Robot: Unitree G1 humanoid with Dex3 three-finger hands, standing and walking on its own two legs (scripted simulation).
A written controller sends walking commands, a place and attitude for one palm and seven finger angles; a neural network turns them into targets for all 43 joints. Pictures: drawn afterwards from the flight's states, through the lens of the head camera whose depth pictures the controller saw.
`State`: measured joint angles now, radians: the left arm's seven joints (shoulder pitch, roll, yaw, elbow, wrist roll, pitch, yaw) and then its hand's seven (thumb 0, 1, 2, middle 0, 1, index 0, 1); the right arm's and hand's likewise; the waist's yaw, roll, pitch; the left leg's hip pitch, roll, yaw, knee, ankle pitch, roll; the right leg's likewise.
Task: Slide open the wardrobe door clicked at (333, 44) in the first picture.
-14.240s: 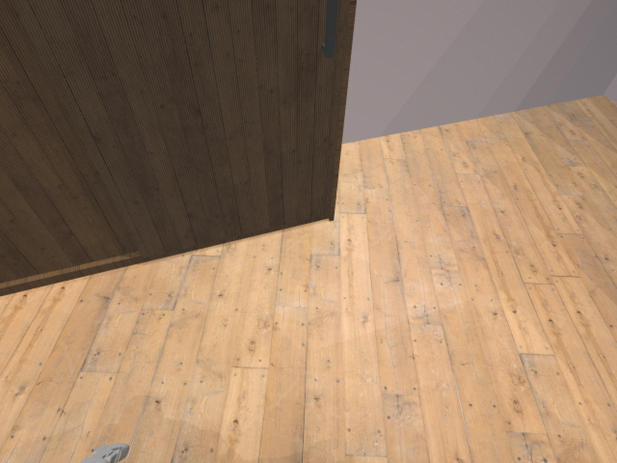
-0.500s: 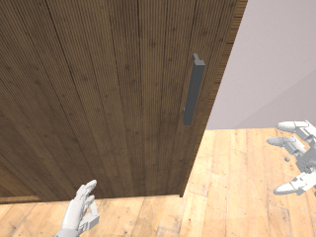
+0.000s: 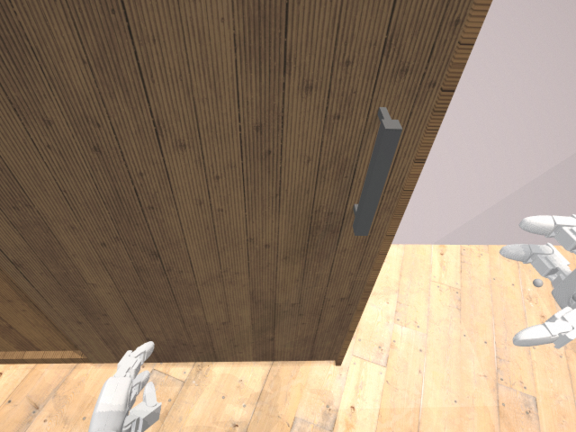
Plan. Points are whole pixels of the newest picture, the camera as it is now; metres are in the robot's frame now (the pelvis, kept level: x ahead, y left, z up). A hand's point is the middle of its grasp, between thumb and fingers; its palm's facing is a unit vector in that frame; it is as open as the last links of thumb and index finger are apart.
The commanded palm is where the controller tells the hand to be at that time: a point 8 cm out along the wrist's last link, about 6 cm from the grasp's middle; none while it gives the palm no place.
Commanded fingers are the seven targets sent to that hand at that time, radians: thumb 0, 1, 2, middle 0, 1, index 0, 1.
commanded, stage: raise the hand with hooked fingers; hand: right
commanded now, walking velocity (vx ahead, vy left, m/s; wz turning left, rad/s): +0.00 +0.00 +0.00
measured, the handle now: (371, 176) +0.47 -0.11 +0.13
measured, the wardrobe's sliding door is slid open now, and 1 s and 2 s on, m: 0.00 0.00 0.00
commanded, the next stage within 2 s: move the hooked fingers beside the handle in 0.12 s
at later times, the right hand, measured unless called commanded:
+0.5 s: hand (510, 269) +0.29 -0.25 +0.14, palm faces -0.01 +1.00 -0.05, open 14.0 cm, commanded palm +0.27 -0.30 +0.15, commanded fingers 0.00 0.50 -0.30 0.30 1.20 0.30 1.20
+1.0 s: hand (473, 241) +0.33 -0.22 +0.14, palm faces -0.02 +1.00 -0.03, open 14.0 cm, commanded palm +0.31 -0.27 +0.14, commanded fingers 0.00 0.50 -0.30 0.30 1.20 0.30 1.20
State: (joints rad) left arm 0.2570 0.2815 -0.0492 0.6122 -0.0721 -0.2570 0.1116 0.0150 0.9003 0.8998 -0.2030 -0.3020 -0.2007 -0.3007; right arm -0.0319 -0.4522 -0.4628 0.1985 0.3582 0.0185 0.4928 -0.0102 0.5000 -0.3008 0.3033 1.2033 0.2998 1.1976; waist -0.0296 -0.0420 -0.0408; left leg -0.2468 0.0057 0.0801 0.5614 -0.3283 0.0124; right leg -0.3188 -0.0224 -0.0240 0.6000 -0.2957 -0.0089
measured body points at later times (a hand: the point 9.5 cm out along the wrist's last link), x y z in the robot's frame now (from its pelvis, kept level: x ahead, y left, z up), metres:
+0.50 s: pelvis +0.00 +0.00 +0.00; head -0.01 +0.02 +0.45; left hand +0.18 +0.24 -0.07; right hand +0.28 -0.31 +0.15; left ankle -0.02 +0.11 -0.73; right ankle +0.01 -0.11 -0.73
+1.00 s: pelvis +0.00 +0.00 +0.00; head +0.00 +0.01 +0.45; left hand +0.16 +0.25 -0.08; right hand +0.33 -0.28 +0.14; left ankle -0.02 +0.11 -0.73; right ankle +0.01 -0.11 -0.73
